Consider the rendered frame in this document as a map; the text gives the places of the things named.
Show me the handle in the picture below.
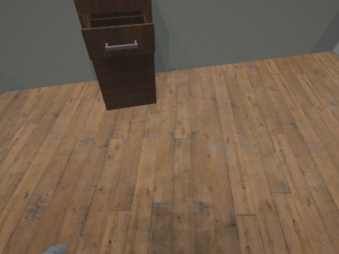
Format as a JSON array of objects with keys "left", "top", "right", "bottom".
[{"left": 105, "top": 40, "right": 138, "bottom": 51}]

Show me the drawer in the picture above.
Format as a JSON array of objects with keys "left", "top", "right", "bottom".
[{"left": 81, "top": 16, "right": 155, "bottom": 60}]

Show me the cabinet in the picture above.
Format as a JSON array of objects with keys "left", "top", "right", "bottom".
[{"left": 74, "top": 0, "right": 156, "bottom": 111}]

